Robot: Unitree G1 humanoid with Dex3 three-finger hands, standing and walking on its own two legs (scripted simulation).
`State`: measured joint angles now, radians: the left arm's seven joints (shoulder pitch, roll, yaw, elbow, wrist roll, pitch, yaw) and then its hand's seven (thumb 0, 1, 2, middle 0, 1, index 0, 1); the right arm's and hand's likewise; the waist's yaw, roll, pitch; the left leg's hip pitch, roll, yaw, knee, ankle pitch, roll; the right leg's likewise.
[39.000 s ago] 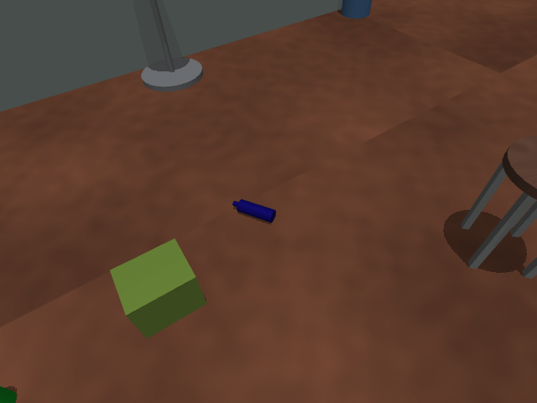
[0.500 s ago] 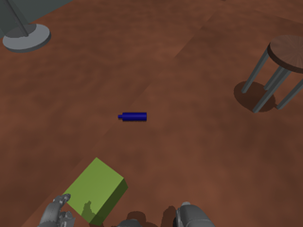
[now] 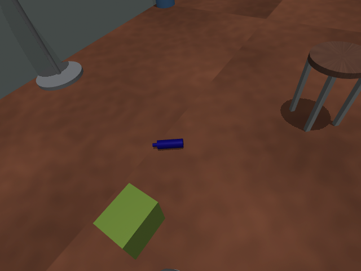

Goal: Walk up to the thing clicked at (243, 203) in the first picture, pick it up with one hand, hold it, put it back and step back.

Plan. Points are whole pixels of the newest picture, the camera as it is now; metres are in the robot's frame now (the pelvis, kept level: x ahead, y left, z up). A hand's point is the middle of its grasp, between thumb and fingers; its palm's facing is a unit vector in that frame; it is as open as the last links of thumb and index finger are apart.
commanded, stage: step back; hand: left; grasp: from above
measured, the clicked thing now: (167, 144) +1.01 +0.28 -0.73
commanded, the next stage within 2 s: stand in 0.92 s
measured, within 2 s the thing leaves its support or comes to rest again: neither
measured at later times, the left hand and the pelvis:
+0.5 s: hand out of the picture +0.08 +0.25 -0.14, palm faces +0.07 -0.92 -0.39, open 7.3 cm; pelvis +0.01 -0.02 +0.00, yaw +3 degrees
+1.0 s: hand out of the picture +0.11 +0.28 -0.15, palm faces +0.08 -0.93 -0.35, open 7.3 cm; pelvis +0.04 +0.01 +0.00, yaw +4 degrees
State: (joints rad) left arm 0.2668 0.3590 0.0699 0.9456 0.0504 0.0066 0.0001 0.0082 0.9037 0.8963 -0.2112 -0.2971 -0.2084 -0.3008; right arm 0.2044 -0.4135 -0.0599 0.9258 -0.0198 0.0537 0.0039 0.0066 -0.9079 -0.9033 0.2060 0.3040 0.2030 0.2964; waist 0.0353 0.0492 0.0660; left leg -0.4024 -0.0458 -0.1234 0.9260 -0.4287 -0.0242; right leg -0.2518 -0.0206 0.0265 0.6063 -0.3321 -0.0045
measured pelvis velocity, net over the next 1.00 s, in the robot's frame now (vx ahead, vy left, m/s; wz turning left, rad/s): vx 0.04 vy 0.01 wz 0.07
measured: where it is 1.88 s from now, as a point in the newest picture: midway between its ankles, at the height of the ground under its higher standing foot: outside the picture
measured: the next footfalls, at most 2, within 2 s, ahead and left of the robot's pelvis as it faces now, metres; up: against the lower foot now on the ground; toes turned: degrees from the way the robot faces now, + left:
left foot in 0.08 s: +0.02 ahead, +0.14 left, +0.00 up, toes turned +0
right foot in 0.38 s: +0.09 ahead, -0.12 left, +0.00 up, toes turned +2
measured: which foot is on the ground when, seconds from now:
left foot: up 0.00-0.06, down 0.08-0.40, up 0.42-0.72, down 0.74-1.00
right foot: down 0.00-0.12, up 0.14-0.36, down 0.38-1.00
